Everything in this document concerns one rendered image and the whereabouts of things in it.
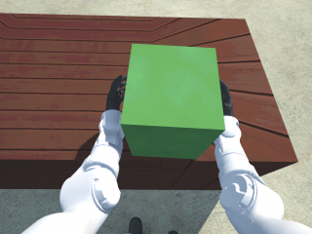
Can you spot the left robot upper arm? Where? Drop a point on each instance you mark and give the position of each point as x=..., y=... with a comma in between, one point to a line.
x=86, y=201

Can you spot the carton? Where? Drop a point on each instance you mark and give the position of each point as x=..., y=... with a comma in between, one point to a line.
x=172, y=104

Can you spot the robot right hand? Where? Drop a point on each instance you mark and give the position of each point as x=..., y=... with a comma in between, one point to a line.
x=226, y=99

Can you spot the robot right forearm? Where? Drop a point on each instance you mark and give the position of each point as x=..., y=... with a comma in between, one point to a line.
x=230, y=156

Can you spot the robot left forearm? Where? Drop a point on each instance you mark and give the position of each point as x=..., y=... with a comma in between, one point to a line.
x=108, y=147

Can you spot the pedestal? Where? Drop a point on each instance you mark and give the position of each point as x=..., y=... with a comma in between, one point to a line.
x=55, y=75

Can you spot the right robot upper arm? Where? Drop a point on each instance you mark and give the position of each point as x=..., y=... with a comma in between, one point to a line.
x=253, y=208

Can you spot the robot left hand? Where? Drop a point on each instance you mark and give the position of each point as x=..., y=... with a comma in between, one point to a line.
x=114, y=97

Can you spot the robot left foot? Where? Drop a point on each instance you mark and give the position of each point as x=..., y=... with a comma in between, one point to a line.
x=135, y=226

